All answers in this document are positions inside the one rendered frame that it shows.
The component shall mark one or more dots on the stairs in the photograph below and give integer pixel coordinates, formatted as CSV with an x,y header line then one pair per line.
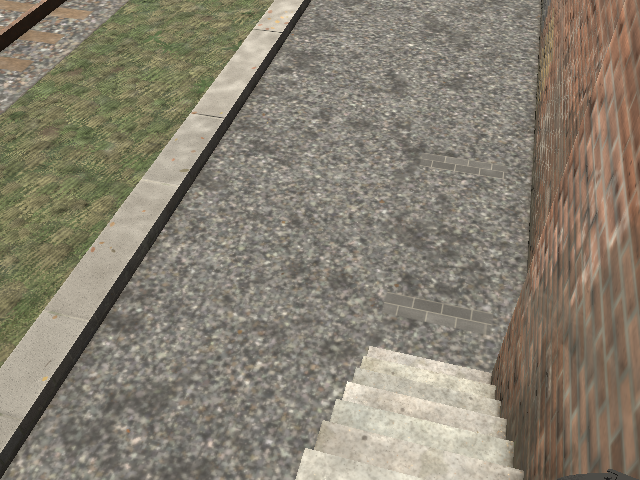
x,y
405,417

